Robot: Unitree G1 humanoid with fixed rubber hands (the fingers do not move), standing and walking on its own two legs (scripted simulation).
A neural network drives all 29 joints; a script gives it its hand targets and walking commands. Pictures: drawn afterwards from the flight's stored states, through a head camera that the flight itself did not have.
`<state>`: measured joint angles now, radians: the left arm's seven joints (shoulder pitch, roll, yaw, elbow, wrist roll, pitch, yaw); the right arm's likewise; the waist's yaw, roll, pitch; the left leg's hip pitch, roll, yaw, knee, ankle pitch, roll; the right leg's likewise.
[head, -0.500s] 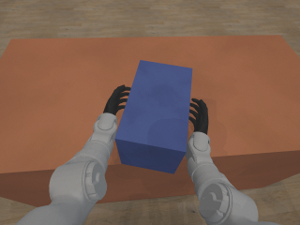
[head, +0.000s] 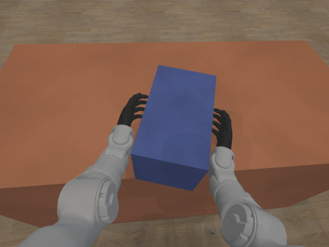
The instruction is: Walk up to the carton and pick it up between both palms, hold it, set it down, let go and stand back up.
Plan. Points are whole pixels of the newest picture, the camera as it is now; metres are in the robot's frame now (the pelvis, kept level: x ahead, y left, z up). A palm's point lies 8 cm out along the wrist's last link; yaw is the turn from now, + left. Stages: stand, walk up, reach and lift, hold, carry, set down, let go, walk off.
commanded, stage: reach and lift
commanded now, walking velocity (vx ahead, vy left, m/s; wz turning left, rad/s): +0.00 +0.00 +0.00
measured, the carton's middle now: (175, 127) +0.42 -0.04 +0.01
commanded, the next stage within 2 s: none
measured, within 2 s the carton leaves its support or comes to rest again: neither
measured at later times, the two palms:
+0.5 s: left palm (119, 112) +0.42 +0.10 +0.09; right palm (225, 127) +0.37 -0.15 +0.08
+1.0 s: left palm (114, 101) +0.38 +0.10 +0.17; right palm (241, 108) +0.36 -0.16 +0.16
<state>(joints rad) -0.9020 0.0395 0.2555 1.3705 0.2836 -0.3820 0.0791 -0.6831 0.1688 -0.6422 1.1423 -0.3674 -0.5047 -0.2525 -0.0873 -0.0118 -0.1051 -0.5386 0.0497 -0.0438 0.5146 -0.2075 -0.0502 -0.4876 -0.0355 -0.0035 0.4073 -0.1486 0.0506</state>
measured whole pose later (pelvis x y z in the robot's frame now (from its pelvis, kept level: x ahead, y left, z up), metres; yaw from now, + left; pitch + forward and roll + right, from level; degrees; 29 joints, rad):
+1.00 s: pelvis -0.02 +0.00 +0.00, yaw +0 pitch +1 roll -2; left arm -0.93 0.04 0.21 1.18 0.11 0.19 0.14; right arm -0.84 0.01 -0.21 1.02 0.04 0.22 -0.26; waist -0.09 0.02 -0.21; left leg -0.32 0.05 -0.04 0.51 -0.21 -0.04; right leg -0.27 -0.04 0.00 0.41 -0.16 0.05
